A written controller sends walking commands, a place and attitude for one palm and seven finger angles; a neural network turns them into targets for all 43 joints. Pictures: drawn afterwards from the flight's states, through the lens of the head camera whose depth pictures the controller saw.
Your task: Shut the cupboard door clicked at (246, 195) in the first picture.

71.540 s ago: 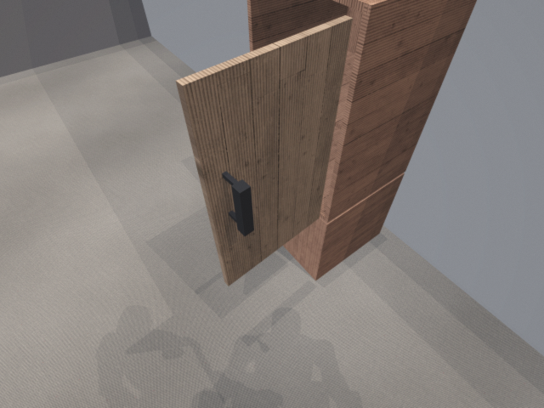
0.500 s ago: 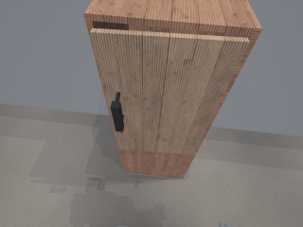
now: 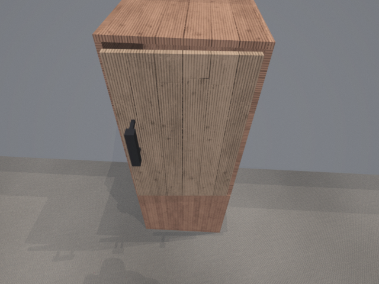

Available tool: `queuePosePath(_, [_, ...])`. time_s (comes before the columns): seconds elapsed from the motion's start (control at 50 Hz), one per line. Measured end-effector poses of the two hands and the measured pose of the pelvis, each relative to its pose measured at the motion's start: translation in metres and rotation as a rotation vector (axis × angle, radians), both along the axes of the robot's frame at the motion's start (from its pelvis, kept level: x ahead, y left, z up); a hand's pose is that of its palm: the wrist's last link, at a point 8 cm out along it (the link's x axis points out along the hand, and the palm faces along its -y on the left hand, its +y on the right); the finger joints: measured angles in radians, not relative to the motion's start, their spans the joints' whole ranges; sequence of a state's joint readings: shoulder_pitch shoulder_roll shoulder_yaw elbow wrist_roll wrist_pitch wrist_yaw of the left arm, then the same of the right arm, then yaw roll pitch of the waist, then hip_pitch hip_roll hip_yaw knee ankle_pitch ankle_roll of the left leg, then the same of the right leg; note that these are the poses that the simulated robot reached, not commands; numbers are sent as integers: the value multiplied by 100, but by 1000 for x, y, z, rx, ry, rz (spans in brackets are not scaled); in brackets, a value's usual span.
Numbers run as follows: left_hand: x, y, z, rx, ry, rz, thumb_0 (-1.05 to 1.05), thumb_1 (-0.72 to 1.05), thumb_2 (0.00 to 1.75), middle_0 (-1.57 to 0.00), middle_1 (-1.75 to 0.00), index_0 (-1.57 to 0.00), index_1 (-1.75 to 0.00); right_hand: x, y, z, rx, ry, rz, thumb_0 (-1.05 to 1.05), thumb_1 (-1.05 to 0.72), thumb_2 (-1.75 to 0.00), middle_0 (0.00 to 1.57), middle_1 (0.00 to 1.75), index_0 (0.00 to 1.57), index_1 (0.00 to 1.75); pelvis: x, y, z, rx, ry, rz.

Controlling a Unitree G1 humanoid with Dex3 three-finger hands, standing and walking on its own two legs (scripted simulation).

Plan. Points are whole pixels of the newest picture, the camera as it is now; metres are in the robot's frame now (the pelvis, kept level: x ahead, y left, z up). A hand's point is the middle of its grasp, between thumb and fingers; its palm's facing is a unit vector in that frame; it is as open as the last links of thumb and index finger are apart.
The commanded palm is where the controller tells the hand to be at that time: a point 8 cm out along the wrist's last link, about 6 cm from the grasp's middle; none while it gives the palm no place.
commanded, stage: come to a stop and stand still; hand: left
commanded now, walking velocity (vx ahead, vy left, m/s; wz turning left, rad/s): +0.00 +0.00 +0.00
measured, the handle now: (134, 143) +0.48 +0.19 +0.00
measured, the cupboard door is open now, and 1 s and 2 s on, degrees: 3 3 3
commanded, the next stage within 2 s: look again from close up in 0.12 s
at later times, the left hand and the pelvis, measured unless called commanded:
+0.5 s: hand out of the picture +0.03 +0.20 -0.17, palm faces -0.01 -0.97 -0.22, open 7.4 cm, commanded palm none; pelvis +0.02 +0.01 +0.01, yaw +0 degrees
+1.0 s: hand (95, 231) +0.23 +0.22 -0.01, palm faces +0.25 -0.97 -0.09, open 7.2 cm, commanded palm +0.13 +0.26 -0.06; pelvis +0.02 +0.00 -0.03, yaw +2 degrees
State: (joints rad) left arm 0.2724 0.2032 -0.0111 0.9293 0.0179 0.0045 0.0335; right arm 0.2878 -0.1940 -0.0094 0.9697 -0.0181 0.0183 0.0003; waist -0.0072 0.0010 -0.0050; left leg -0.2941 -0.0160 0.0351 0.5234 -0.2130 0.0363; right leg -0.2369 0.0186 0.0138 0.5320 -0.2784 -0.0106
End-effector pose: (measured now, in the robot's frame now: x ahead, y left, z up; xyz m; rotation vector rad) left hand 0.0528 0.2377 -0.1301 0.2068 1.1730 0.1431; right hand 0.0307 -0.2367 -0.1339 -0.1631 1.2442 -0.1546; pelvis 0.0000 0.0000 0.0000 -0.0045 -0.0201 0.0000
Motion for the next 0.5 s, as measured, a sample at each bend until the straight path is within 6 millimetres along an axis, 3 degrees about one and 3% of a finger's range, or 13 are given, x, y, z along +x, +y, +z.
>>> queuePosePath(0.12, [-18, 4, -2, -1, 66, 0, 0, 90, 89, -20, -29, -20, -30, -28, 4, -1, 5, 75, -19, 1, -91, -90, 20, 30, 20, 30, -1, 1, 2, 0, 11, -3])
queuePosePath(0.24, [-34, 9, -6, -5, 142, 13, 0, 90, 89, -20, -29, -20, -30, -38, 4, 1, -7, 127, -27, 1, -91, -90, 20, 30, 20, 30, 3, 4, 4, 0, 17, -4])
queuePosePath(0.34, [-38, 11, -7, -9, 176, 25, 0, 90, 89, -20, -29, -20, -30, -28, 1, 4, -23, 130, -20, 1, -91, -90, 20, 30, 20, 30, 9, 6, 5, -1, 15, -3])
queuePosePath(0.5, [-25, 15, -8, -11, 172, 24, 0, 90, 89, -20, -29, -20, -30, 13, -1, 8, -45, 61, 6, 1, -91, -90, 20, 30, 20, 30, 17, 10, 7, 0, 6, -5])
